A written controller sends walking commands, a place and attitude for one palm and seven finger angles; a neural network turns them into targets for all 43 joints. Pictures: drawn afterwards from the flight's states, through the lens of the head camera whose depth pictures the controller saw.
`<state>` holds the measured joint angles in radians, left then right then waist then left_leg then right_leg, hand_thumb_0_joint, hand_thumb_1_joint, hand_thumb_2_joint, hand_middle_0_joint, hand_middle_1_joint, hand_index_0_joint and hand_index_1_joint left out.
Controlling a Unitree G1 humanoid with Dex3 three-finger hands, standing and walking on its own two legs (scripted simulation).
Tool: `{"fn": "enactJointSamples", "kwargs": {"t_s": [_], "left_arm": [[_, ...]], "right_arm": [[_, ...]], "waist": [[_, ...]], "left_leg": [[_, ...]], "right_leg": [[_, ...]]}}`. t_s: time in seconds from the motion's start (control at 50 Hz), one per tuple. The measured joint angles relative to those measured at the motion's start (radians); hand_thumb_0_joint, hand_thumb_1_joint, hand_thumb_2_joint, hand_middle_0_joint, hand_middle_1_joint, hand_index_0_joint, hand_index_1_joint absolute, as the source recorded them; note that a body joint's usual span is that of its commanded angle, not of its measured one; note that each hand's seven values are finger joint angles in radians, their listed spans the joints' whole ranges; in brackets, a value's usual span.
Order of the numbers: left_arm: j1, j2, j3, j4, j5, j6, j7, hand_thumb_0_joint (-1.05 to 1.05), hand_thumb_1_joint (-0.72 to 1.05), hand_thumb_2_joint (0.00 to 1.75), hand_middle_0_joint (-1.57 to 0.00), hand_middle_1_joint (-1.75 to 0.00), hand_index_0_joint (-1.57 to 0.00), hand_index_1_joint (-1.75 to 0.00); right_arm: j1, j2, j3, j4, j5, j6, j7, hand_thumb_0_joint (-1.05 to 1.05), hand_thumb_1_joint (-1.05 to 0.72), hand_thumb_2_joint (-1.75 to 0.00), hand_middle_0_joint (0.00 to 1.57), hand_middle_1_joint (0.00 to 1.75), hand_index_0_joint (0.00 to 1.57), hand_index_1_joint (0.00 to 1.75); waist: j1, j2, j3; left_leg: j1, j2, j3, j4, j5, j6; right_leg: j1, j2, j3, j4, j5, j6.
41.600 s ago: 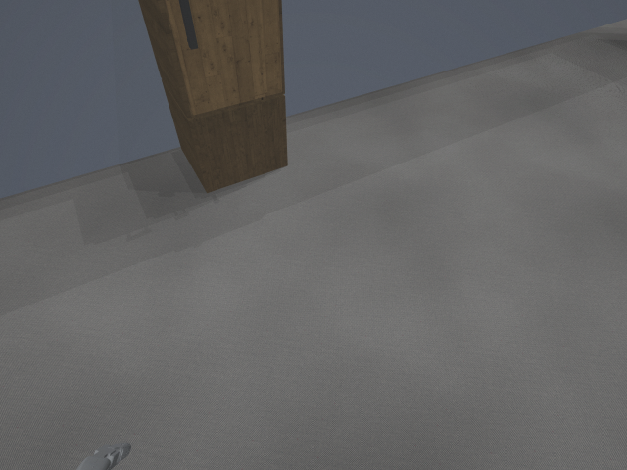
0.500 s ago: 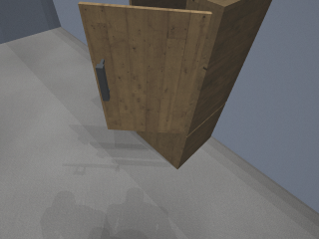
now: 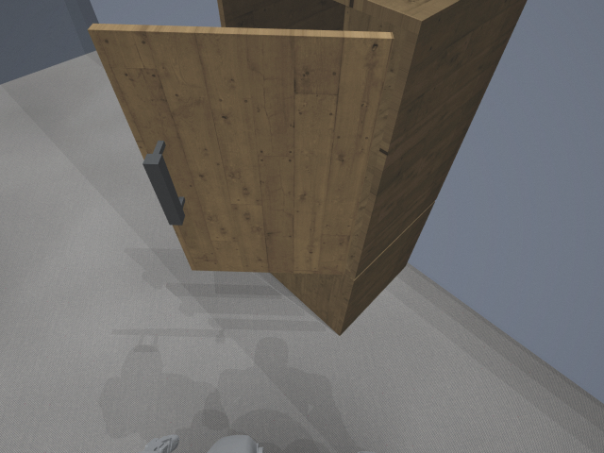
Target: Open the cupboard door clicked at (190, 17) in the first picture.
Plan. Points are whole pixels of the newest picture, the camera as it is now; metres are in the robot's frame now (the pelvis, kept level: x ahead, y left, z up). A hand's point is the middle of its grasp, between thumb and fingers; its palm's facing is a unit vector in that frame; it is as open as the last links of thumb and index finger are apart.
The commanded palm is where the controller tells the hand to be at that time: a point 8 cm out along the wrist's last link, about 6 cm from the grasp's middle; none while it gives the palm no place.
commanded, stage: come to a stop and stand still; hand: left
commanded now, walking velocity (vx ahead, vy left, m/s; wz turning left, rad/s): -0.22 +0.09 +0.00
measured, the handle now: (169, 184) +0.53 +0.25 +0.00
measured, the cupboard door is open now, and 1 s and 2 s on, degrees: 43 43 43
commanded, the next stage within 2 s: look again from close up in 0.98 s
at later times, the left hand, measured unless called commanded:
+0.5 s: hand out of the picture +0.01 +0.19 -0.17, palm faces -0.02 -0.97 -0.24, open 7.4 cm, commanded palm none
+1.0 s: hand out of the picture -0.02 +0.18 -0.17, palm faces -0.06 -0.98 -0.20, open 7.4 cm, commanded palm none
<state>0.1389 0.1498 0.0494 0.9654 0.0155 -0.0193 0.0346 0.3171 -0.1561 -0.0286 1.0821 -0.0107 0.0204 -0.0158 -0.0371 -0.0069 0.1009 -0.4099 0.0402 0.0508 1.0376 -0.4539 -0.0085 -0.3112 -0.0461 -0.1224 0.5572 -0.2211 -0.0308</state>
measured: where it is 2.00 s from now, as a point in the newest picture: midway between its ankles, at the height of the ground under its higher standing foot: outside the picture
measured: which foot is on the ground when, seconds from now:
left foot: up 0.00-0.12, down 0.14-0.48, up 0.50-0.64, down 0.66-1.00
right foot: down 0.00-0.14, up 0.16-0.44, down 0.46-1.00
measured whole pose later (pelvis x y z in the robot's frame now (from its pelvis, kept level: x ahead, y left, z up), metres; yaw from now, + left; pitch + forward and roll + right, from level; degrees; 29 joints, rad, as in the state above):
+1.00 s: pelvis -0.05 +0.00 +0.01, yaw -3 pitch -1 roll -1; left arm 0.32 0.20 -0.01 1.00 0.02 0.00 0.03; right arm 0.32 -0.16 0.01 1.05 -0.02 0.01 0.00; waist -0.02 -0.02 0.01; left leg -0.31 0.02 0.06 0.49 -0.17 0.03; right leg -0.21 0.03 -0.06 0.49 -0.27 -0.04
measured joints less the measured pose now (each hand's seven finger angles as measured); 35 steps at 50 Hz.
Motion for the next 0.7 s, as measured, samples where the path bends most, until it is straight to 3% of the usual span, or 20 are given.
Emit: {"fn": "enactJointSamples", "kwargs": {"t_s": [0.1,0.14,0.22,0.3,0.4,0.46,0.5,0.56,0.62,0.7], "left_arm": [[0.008,0.037,0.005,-0.003,0.008,0.023,-0.009,-0.02,0.95,0.90,-0.21,-0.30,-0.20,-0.30],[0.024,0.040,0.006,-0.004,0.006,0.036,-0.013,-0.01,0.94,0.90,-0.21,-0.30,-0.20,-0.30],[0.036,0.062,0.016,0.001,-0.001,0.070,-0.009,-0.01,0.93,0.90,-0.20,-0.30,-0.20,-0.30],[0.062,0.061,0.017,0.004,0.003,0.070,-0.008,0.00,0.92,0.90,-0.20,-0.30,-0.19,-0.30],[0.105,0.041,-0.002,0.014,0.001,0.066,-0.012,0.00,0.92,0.90,-0.20,-0.30,-0.19,-0.30],[0.127,0.030,-0.014,0.018,0.006,0.052,-0.013,0.00,0.91,0.90,-0.20,-0.30,-0.19,-0.30],[0.141,0.005,-0.030,0.017,0.015,0.045,0.001,0.00,0.91,0.90,-0.20,-0.30,-0.19,-0.30],[0.180,-0.021,-0.045,0.006,0.019,0.024,0.006,0.00,0.91,0.90,-0.20,-0.30,-0.19,-0.30],[0.210,-0.028,-0.048,-0.006,0.019,0.010,0.010,0.00,0.91,0.90,-0.20,-0.30,-0.20,-0.30],[0.201,0.000,-0.051,0.000,0.011,0.018,0.012,0.00,0.91,0.90,-0.20,-0.30,-0.20,-0.30]], "right_arm": [[-0.093,-0.002,-0.012,-0.069,-0.002,-0.009,0.001,0.01,-0.91,-0.90,0.20,0.30,0.19,0.30],[-0.106,-0.009,-0.016,-0.091,-0.003,-0.018,0.001,0.00,-0.91,-0.90,0.20,0.30,0.19,0.30],[-0.141,0.017,-0.006,-0.111,-0.017,-0.013,-0.001,0.00,-0.91,-0.90,0.20,0.30,0.19,0.30],[-0.179,0.027,0.003,-0.126,-0.020,-0.010,-0.009,0.00,-0.92,-0.90,0.20,0.30,0.20,0.30],[-0.217,0.025,0.000,-0.138,-0.019,-0.009,-0.006,0.00,-0.91,-0.90,0.20,0.30,0.20,0.30],[-0.214,0.019,-0.006,-0.137,-0.009,-0.006,0.000,0.00,-0.91,-0.90,0.20,0.30,0.20,0.30],[-0.205,-0.003,-0.010,-0.139,-0.001,0.006,0.007,0.00,-0.91,-0.90,0.20,0.30,0.20,0.30],[-0.155,-0.026,-0.017,-0.152,-0.007,0.017,0.020,0.01,-0.90,-0.90,0.20,0.30,0.20,0.30],[-0.110,-0.032,-0.017,-0.146,-0.003,0.021,0.019,0.01,-0.90,-0.90,0.20,0.30,0.20,0.30],[-0.070,-0.011,-0.001,-0.117,-0.001,0.010,0.015,0.01,-0.91,-0.90,0.20,0.30,0.20,0.30]], "waist": [[0.025,-0.039,-0.006],[0.032,-0.030,-0.013],[0.048,-0.059,-0.013],[0.058,-0.047,-0.020],[0.056,-0.016,-0.021],[0.055,-0.005,-0.026],[0.058,0.041,-0.014],[0.046,0.066,-0.031],[0.039,0.059,-0.056],[0.027,0.011,-0.074]], "left_leg": [[0.013,0.007,0.018,-0.298,0.127,-0.031],[0.064,0.011,0.021,-0.433,0.244,-0.021],[0.060,-0.008,0.040,-0.418,0.218,0.032],[0.061,-0.009,0.044,-0.492,0.262,0.034],[0.049,0.004,0.056,-0.536,0.305,0.028],[0.019,0.009,0.061,-0.506,0.307,0.012],[0.003,0.038,0.043,-0.455,0.261,0.002],[-0.004,0.017,0.008,-0.352,0.151,0.013],[0.039,-0.008,0.008,-0.328,0.117,0.023],[0.111,-0.028,0.014,-0.426,0.194,0.033]], "right_leg": [[-0.003,-0.015,0.019,0.024,-0.020,0.016],[-0.015,-0.012,0.021,0.075,-0.052,0.031],[-0.087,0.004,0.089,0.326,-0.264,0.026],[-0.110,0.032,0.111,0.470,-0.261,0.038],[-0.003,0.025,0.086,0.261,-0.287,0.051],[0.087,0.021,0.083,0.035,-0.142,0.040],[0.093,0.055,0.077,0.028,-0.130,0.013],[0.101,0.069,0.068,0.031,-0.141,-0.005],[0.109,0.071,0.066,0.037,-0.143,-0.011],[0.110,0.066,0.059,0.061,-0.152,-0.011]]}}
